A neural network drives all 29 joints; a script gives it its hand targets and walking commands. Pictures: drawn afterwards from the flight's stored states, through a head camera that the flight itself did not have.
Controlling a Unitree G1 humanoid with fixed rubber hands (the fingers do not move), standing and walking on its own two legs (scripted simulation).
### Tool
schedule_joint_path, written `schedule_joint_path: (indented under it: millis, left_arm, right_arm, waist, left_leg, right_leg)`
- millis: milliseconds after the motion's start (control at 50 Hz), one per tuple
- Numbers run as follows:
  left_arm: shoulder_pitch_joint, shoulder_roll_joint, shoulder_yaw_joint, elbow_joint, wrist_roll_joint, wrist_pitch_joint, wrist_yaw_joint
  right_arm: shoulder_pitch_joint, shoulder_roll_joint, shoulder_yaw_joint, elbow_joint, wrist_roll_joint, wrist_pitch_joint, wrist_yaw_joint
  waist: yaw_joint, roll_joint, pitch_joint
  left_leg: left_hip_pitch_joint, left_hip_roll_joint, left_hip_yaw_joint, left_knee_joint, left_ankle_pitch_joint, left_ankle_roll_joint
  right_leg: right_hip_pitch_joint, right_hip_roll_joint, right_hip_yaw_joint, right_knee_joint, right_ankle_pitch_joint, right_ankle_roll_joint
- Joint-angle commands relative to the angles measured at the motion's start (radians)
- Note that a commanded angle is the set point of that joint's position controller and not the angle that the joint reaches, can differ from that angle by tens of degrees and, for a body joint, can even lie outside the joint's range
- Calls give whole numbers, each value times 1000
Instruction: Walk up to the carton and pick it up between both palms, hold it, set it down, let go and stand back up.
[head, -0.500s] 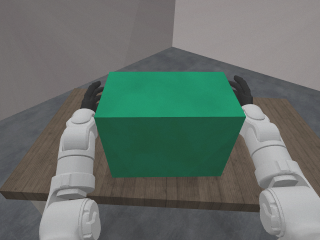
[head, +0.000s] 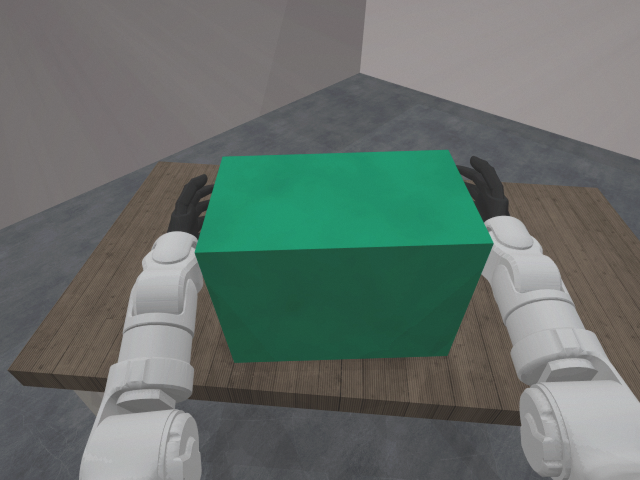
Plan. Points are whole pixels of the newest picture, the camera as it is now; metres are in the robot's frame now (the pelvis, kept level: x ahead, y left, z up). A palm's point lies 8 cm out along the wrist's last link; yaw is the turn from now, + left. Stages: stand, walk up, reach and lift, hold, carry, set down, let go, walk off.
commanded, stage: set down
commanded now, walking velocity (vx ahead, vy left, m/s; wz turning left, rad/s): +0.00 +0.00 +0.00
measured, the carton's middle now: (338, 259) +0.38 +0.01 +0.12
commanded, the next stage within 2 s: none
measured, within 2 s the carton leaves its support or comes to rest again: rests again in 0.74 s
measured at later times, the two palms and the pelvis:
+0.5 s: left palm (186, 251) +0.38 +0.21 +0.13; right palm (481, 235) +0.40 -0.17 +0.15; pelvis +0.00 +0.00 +0.00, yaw +0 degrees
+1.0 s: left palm (190, 262) +0.37 +0.21 +0.11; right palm (478, 250) +0.40 -0.17 +0.12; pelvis -0.01 +0.00 +0.00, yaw -1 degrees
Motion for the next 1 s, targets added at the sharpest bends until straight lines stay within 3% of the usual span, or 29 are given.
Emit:
schedule_joint_path:
  millis: [0, 40, 80, 200, 320, 420, 540, 600, 720, 820, 900, 980]
  left_arm:
    - [-746, -627, -409, -241, -104, -92, -126]
    - [-757, -619, -392, -244, -101, -104, -132]
    - [-756, -623, -406, -268, -104, -116, -129]
    - [-761, -646, -432, -267, -116, -148, -119]
    - [-724, -622, -359, -147, -71, -158, -133]
    - [-773, -657, -420, -221, -106, -203, -115]
    - [-717, -629, -354, -113, -56, -211, -131]
    - [-723, -649, -358, -108, -54, -227, -126]
    - [-725, -682, -407, -150, -69, -256, -101]
    - [-703, -665, -394, -103, -66, -275, -98]
    - [-695, -662, -373, -89, -53, -296, -100]
    - [-684, -634, -319, -13, -32, -304, -116]
  right_arm:
    - [-788, 600, 294, -345, 39, -99, 137]
    - [-768, 618, 291, -324, 25, -100, 138]
    - [-763, 624, 303, -346, 28, -110, 140]
    - [-791, 649, 325, -405, 14, -137, 144]
    - [-734, 634, 252, -280, -55, -137, 153]
    - [-766, 665, 283, -350, -44, -177, 156]
    - [-701, 642, 219, -252, -104, -182, 166]
    - [-723, 635, 207, -255, -114, -208, 175]
    - [-703, 646, 220, -253, -104, -233, 181]
    - [-694, 641, 214, -248, -123, -244, 190]
    - [-679, 659, 229, -241, -133, -253, 192]
    - [-679, 652, 190, -205, -174, -262, 196]
  waist:
    - [-8, 57, -544]
    - [-3, 33, -525]
    - [8, 53, -556]
    - [20, 44, -612]
    - [25, 12, -485]
    - [20, 48, -644]
    - [28, 24, -505]
    - [41, 40, -542]
    - [31, 81, -587]
    - [43, 58, -579]
    - [53, 24, -572]
    - [64, -14, -513]
  left_leg:
    - [312, -61, 82, 54, 403, -35]
    - [291, -60, 88, 42, 383, -27]
    - [289, -62, 90, 46, 408, -33]
    - [288, -60, 91, 54, 427, -32]
    - [222, -55, 108, 1, 276, -12]
    - [285, -56, 102, 53, 434, -36]
    - [218, -52, 117, 3, 298, -20]
    - [246, -48, 122, 13, 341, -29]
    - [294, -41, 113, 42, 422, -47]
    - [257, -42, 122, 30, 367, -36]
    - [221, -45, 125, 22, 366, -26]
    - [164, -46, 140, -12, 266, -6]
  right_leg:
    - [106, 30, -48, 9, 349, 64]
    - [112, 26, -45, 12, 350, 71]
    - [132, 25, -45, 22, 377, 69]
    - [130, 28, -46, 30, 397, 68]
    - [108, 13, -43, 9, 264, 68]
    - [123, 23, -49, 33, 398, 65]
    - [108, 11, -47, 16, 278, 67]
    - [96, 16, -56, 14, 273, 59]
    - [64, 24, -64, 16, 285, 46]
    - [63, 17, -61, 10, 252, 51]
    - [101, 16, -54, 24, 304, 60]
    - [108, 4, -48, 15, 248, 68]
